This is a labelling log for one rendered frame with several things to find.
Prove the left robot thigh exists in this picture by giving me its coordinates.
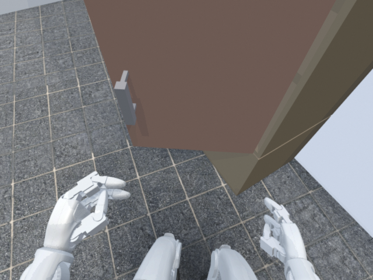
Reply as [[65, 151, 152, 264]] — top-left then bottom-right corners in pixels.
[[133, 236, 182, 280]]

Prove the cupboard door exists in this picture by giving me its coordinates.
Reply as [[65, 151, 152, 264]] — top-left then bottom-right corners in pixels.
[[84, 0, 336, 153]]

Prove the right robot forearm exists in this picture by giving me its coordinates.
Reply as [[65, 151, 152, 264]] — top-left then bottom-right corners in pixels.
[[284, 258, 320, 280]]

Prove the handle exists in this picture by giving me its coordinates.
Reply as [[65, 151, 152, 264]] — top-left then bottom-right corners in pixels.
[[114, 71, 136, 125]]

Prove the left robot forearm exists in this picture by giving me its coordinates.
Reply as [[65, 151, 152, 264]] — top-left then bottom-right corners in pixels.
[[19, 247, 74, 280]]

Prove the robot thigh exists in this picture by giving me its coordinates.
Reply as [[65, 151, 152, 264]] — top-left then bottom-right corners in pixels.
[[133, 236, 182, 280], [210, 248, 258, 280]]

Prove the right robot thigh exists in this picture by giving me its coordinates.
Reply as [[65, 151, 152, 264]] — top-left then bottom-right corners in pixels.
[[210, 248, 258, 280]]

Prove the robot right hand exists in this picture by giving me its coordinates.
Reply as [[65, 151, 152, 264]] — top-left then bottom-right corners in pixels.
[[260, 197, 307, 266]]

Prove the robot left hand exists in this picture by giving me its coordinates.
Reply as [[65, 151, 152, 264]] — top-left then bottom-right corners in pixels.
[[44, 171, 131, 253]]

